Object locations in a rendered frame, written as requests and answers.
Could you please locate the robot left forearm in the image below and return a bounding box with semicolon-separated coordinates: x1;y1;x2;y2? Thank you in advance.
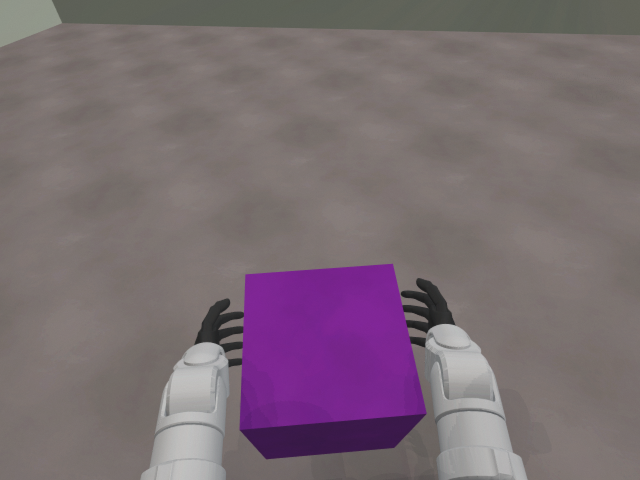
140;342;230;480

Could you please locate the robot right hand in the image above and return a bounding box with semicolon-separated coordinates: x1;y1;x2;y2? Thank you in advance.
401;278;456;347

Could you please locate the robot right forearm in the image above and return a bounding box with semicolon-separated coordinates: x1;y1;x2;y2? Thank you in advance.
425;324;528;480

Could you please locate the robot left hand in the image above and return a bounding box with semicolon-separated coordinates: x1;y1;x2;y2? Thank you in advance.
194;298;244;367

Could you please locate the carton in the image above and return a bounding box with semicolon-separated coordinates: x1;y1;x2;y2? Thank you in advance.
240;264;427;459

